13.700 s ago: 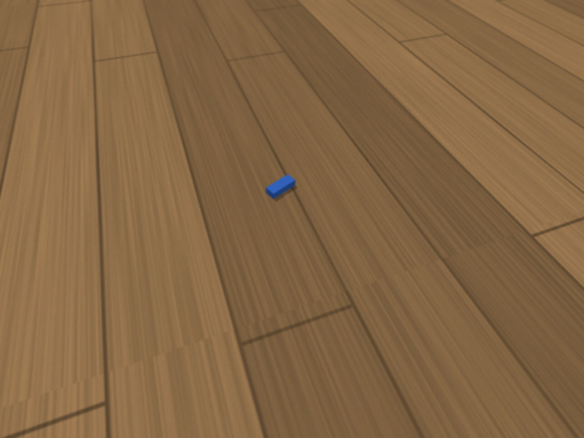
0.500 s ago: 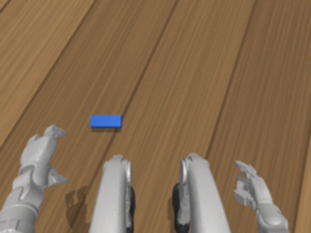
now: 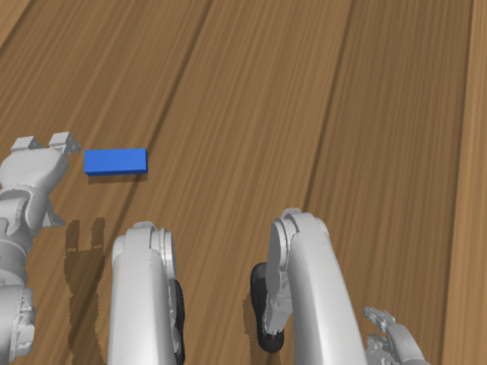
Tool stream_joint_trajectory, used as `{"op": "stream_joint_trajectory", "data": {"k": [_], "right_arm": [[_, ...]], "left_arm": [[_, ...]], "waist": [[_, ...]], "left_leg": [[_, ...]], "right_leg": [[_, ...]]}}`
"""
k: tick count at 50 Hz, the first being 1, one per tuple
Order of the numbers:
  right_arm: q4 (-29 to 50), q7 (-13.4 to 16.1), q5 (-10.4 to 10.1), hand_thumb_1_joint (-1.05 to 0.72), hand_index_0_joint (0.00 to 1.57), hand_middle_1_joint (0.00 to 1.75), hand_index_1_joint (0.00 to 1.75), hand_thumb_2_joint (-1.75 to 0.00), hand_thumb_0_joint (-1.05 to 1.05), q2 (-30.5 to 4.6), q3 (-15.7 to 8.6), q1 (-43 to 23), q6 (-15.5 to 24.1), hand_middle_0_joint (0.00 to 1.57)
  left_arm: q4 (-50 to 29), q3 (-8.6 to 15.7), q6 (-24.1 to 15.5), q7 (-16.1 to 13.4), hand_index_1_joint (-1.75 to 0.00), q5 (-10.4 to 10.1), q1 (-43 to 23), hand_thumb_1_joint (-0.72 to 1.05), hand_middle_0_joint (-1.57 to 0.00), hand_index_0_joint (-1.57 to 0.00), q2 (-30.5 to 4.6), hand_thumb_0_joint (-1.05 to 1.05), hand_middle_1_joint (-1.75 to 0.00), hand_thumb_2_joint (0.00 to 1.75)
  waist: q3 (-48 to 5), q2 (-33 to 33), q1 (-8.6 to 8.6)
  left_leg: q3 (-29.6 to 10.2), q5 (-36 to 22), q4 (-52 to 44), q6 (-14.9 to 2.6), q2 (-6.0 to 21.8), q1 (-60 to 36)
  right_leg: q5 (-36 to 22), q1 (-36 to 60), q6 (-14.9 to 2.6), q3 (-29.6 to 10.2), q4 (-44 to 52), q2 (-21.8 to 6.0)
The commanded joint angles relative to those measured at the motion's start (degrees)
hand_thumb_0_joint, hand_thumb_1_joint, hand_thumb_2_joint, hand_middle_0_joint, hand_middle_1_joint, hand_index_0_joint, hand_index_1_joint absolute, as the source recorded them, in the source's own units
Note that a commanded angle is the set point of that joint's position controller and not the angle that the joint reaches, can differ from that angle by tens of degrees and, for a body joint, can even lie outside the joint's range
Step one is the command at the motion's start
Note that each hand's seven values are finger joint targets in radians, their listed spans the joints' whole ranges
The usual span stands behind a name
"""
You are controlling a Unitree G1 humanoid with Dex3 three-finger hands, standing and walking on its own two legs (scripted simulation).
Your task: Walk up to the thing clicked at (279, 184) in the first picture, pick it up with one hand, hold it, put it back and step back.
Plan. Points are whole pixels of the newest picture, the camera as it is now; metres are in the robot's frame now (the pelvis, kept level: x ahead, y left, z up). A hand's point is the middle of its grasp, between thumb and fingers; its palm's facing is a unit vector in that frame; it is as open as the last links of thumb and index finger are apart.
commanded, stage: rise first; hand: left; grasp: from above
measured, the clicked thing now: (117, 162) +0.51 +0.24 -0.36
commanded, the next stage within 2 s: none
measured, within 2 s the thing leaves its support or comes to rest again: neither
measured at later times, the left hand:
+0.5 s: hand (74, 177) +0.43 +0.29 -0.22, palm faces -0.47 -0.04 -0.88, open 14.0 cm
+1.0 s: hand (83, 173) +0.45 +0.28 -0.24, palm faces -0.47 -0.04 -0.88, open 14.0 cm
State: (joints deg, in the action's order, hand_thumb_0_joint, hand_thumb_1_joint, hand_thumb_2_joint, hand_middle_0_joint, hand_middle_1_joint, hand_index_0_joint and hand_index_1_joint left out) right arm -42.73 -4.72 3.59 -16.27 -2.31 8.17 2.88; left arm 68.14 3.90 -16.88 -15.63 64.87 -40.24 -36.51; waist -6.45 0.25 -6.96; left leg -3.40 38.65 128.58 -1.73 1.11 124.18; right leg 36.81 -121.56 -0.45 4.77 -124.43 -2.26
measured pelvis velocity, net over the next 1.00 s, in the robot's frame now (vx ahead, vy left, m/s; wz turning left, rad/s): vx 0.02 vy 0.00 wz -0.04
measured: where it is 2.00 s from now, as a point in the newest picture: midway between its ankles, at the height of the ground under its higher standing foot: (220, 331)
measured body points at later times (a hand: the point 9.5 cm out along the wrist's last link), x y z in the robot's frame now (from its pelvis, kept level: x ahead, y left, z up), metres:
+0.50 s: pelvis +0.01 +0.00 -0.04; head +0.25 +0.05 +0.34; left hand +0.45 +0.29 -0.17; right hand +0.09 -0.28 -0.16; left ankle +0.09 +0.11 -0.35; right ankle +0.11 -0.12 -0.35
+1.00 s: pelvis +0.02 +0.00 -0.05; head +0.27 +0.06 +0.32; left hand +0.47 +0.28 -0.19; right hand +0.07 -0.28 -0.16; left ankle +0.09 +0.11 -0.35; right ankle +0.11 -0.12 -0.35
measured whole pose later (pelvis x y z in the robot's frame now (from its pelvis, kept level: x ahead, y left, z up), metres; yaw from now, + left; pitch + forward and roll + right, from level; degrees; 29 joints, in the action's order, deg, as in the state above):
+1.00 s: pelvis +0.02 +0.00 -0.05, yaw -2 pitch +35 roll -8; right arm -43.2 -8.2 8.9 -15.9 1.0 7.2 3.6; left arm 81.3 5.8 -16.1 -26.5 74.8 -50.5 -40.3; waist -2.4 -1.0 -11.6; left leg -4.8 41.8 139.1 -2.0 1.3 133.1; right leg 39.2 -130.0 -0.1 5.7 -133.8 -1.8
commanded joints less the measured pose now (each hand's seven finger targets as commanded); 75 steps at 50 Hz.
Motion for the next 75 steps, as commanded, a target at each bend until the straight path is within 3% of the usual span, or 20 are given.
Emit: {"op": "stream_joint_trajectory", "data": {"k": [1, 7, 12, 16, 20, 28, 33, 34, 36, 38, 41, 46, 49, 52, 53, 57, 62, 70, 73, 75], "right_arm": [[2.14, -0.10, 0.83, -0.90, 0.20, 0.30, 0.30, -0.90, 0.00, -12.02, -3.50, 7.99, 0.59, 0.20], [1.15, -1.00, 2.19, -0.90, 0.20, 0.30, 0.30, -0.90, 0.00, -12.56, -3.58, 8.67, 0.11, 0.20], [0.66, -1.51, 3.21, -0.90, 0.20, 0.30, 0.30, -0.90, 0.00, -12.65, -3.71, 9.17, -0.03, 0.20], [0.70, -1.77, 3.68, -0.91, 0.20, 0.30, 0.30, -0.90, 0.00, -12.17, -3.12, 9.49, -0.14, 0.20], [-0.08, -2.03, 4.19, -0.91, 0.20, 0.30, 0.30, -0.90, 0.00, -12.37, -2.82, 10.32, 0.01, 0.20], [-0.33, -2.26, 5.04, -0.90, 0.20, 0.30, 0.30, -0.90, 0.00, -12.62, -2.26, 10.25, 0.51, 0.20], [-0.27, -2.31, 4.81, -0.90, 0.20, 0.30, 0.30, -0.90, 0.00, -12.61, -2.31, 10.28, 0.48, 0.20], [-0.41, -2.32, 4.84, -0.90, 0.20, 0.30, 0.30, -0.90, 0.00, -12.77, -2.47, 10.22, 0.52, 0.20], [-0.37, -2.39, 5.06, -0.91, 0.20, 0.30, 0.30, -0.90, 0.00, -12.35, -1.84, 10.50, 0.59, 0.20], [-0.47, -2.46, 4.85, -0.90, 0.20, 0.30, 0.30, -0.90, 0.00, -12.62, -2.02, 10.76, 0.60, 0.20], [-0.58, -2.74, 5.10, -0.90, 0.20, 0.30, 0.30, -0.90, 0.00, -13.10, -1.70, 12.02, 0.77, 0.20], [-0.40, -2.81, 5.07, -0.90, 0.20, 0.30, 0.30, -0.90, 0.00, -13.39, -1.59, 11.24, 0.94, 0.20], [-0.09, -3.00, 5.26, -0.90, 0.20, 0.30, 0.30, -0.90, 0.00, -13.47, -1.22, 11.56, 1.01, 0.20], [-0.25, -3.17, 5.47, -0.90, 0.20, 0.30, 0.30, -0.90, 0.00, -13.51, -0.97, 11.77, 1.10, 0.20], [-0.18, -3.24, 5.57, -0.90, 0.20, 0.30, 0.30, -0.90, 0.00, -13.82, -0.75, 11.68, 1.10, 0.20], [-0.22, -3.10, 5.52, -0.91, 0.20, 0.30, 0.30, -0.90, 0.00, -13.89, -0.53, 11.58, 1.18, 0.20], [-0.21, -3.22, 5.79, -0.91, 0.20, 0.30, 0.30, -0.90, 0.00, -14.06, -0.02, 11.33, 1.63, 0.20], [-0.14, -3.18, 5.71, -0.90, 0.20, 0.30, 0.30, -0.90, 0.00, -14.62, 0.31, 11.72, 1.47, 0.20], [-0.19, -3.22, 6.00, -0.91, 0.20, 0.30, 0.30, -0.90, 0.00, -14.17, 0.93, 11.77, 1.44, 0.20], [0.09, -3.13, 5.88, -0.90, 0.20, 0.30, 0.30, -0.90, 0.00, -14.42, 0.94, 11.83, 1.29, 0.20]], "left_arm": [[-4.89, 2.57, -0.89, -4.55, -0.96, 2.94, -17.72, -0.56, -0.07, -0.06, -14.84, 0.00, -0.96, 1.05], [-2.27, 2.24, -1.41, -7.40, -0.96, 6.68, -21.68, -0.53, -0.07, -0.07, -15.58, 0.00, -0.96, 1.00], [2.31, 2.10, -1.23, -8.82, -0.95, 8.23, -21.43, -0.51, -0.09, -0.09, -15.21, 0.00, -0.96, 0.98], [2.55, 2.90, -1.58, -9.87, -0.94, 9.17, -23.44, -0.51, -0.10, -0.10, -17.14, 0.00, -0.95, 0.98], [3.97, 4.34, -1.34, -10.91, -0.97, 9.08, -24.29, -0.51, -0.08, -0.09, -18.60, 0.00, -0.98, 0.98], [5.93, 4.21, -0.52, -12.57, -0.97, 9.92, -24.82, -0.52, -0.07, -0.08, -18.01, 0.00, -0.98, 0.99], [4.50, 3.99, 0.39, -12.81, -0.99, 9.43, -24.62, -0.53, -0.07, -0.07, -17.66, 0.00, -1.00, 1.00], [5.40, 3.74, 0.62, -12.75, -0.99, 9.37, -25.08, -0.53, -0.06, -0.07, -17.17, 0.00, -1.00, 1.00], [6.04, 2.86, 0.92, -12.65, -1.00, 9.46, -23.84, -0.54, -0.06, -0.07, -16.21, 0.00, -1.01, 1.00], [5.28, 3.65, 0.95, -12.79, -0.99, 9.46, -24.60, -0.52, -0.07, -0.08, -17.91, 0.00, -1.00, 0.99], [5.83, 3.70, 1.28, -12.65, -0.99, 9.24, -24.10, -0.53, -0.07, -0.08, -17.39, 0.00, -1.00, 1.00], [4.95, 3.81, 0.98, -12.84, -0.99, 9.00, -26.55, -0.53, -0.06, -0.07, -17.98, 0.00, -1.00, 1.00], [6.66, 3.84, 1.12, -12.98, -1.00, 9.35, -24.33, -0.53, -0.06, -0.07, -17.37, 0.00, -1.01, 1.00], [6.94, 2.90, 1.19, -12.90, -1.01, 9.55, -25.57, -0.52, -0.06, -0.08, -16.78, 0.00, -1.03, 0.99], [5.55, 3.92, 1.09, -13.15, -1.00, 9.43, -27.51, -0.52, -0.07, -0.08, -18.73, 0.00, -1.02, 0.99], [7.28, 3.54, 1.34, -13.21, -1.00, 9.31, -26.97, -0.60, -0.07, -0.04, -18.67, 0.00, -0.96, 1.07], [9.04, 3.16, 1.50, -13.24, -1.01, 9.42, -28.73, -0.55, -0.07, -0.07, -18.91, 0.00, -1.00, 1.02], [9.34, 3.71, 1.52, -13.06, -1.00, 9.52, -29.66, -0.56, -0.07, -0.06, -20.40, 0.00, -1.00, 1.03], [11.06, 2.67, 1.48, -12.80, -1.01, 9.88, -29.63, -0.56, -0.07, -0.06, -19.60, 0.00, -1.00, 1.03], [9.74, 3.70, 1.32, -12.78, -1.00, 9.79, -29.82, -0.55, -0.07, -0.06, -21.12, 0.00, -1.00, 1.03]], "waist": [[-35.78, 10.99, -0.39], [-36.57, 14.20, -1.20], [-35.61, 11.21, -2.45], [-36.93, 10.80, -2.56], [-37.18, 9.34, -2.98], [-35.72, 11.69, -3.81], [-37.18, 13.92, -2.95], [-36.50, 14.04, -3.89], [-34.85, 13.51, -4.06], [-35.99, 13.39, -3.75], [-35.84, 12.49, -4.87], [-35.95, 14.01, -4.73], [-35.31, 14.18, -4.82], [-34.94, 14.63, -5.81], [-35.85, 14.30, -5.70], [-34.70, 13.07, -5.76], [-32.54, 13.65, -6.91], [-34.96, 16.05, -6.65], [-32.99, 14.04, -7.80], [-34.49, 15.15, -6.86]], "left_leg": [[0.65, -7.43, -14.30, 0.42, -2.50, -27.73], [-0.15, -9.18, -12.81, 0.91, -2.14, -28.68], [-0.08, -8.43, -10.61, 0.35, -2.12, -27.11], [1.53, -9.58, -8.25, -0.38, -2.53, -24.04], [1.56, -9.81, -7.04, -0.73, -2.30, -22.60], [1.22, -9.31, -5.83, -0.55, -2.07, -21.80], [0.68, -10.28, -6.59, -0.03, -2.02, -23.80], [0.38, -9.58, -6.50, 0.00, -1.87, -23.68], [0.75, -9.99, -5.81, -0.18, -2.05, -22.66], [0.98, -11.16, -5.29, -0.30, -2.05, -22.17], [0.95, -12.98, -4.28, -0.41, -2.00, -22.02], [0.60, -11.02, -4.52, -0.18, -1.87, -21.84], [0.26, -11.61, -4.60, 0.02, -1.85, -22.67], [0.65, -12.03, -3.81, -0.15, -1.91, -22.10], [0.81, -11.53, -3.44, -0.34, -2.01, -21.00], [1.01, -9.90, -3.29, -0.57, -2.01, -19.45], [0.54, -8.26, -3.04, -0.47, -1.84, -18.77], [-0.27, -10.53, -3.41, 0.12, -1.82, -20.82], [0.30, -9.85, -2.16, -0.30, -1.99, -18.63], [0.46, -10.89, -2.26, -0.21, -2.02, -19.18]], "right_leg": [[-5.96, 13.15, -2.10, 1.64, 10.71, 2.59], [-7.47, 10.04, -2.13, 2.42, 7.74, 2.31], [-7.20, 9.70, -1.76, 2.56, 7.31, 2.30], [-8.72, 12.86, -1.48, 2.13, 7.36, 2.83], [-9.15, 13.06, -1.27, 2.20, 6.67, 2.85], [-8.93, 10.51, -1.61, 2.74, 4.92, 3.10], [-9.53, 9.49, -1.99, 3.01, 3.97, 3.19], [-8.97, 8.27, -1.94, 3.20, 3.59, 3.16], [-9.71, 9.26, -1.78, 3.06, 4.22, 3.19], [-10.90, 10.57, -1.74, 2.85, 3.87, 3.21], [-12.92, 11.61, -1.44, 2.91, 3.52, 3.04], [-11.02, 9.77, -1.69, 3.20, 3.08, 3.13], [-11.19, 9.33, -1.62, 3.48, 2.64, 3.04], [-12.20, 9.99, -1.55, 3.53, 2.74, 3.35], [-12.00, 10.76, -1.54, 3.44, 2.85, 3.31], [-10.72, 10.73, -1.53, 3.37, 3.30, 3.50], [-9.11, 8.65, -1.60, 3.79, 2.70, 3.42], [-10.81, 8.33, -1.76, 4.35, 1.38, 3.38], [-10.75, 9.11, -1.64, 4.12, 2.03, 3.63], [-11.44, 9.99, -1.64, 4.02, 1.93, 3.63]]}}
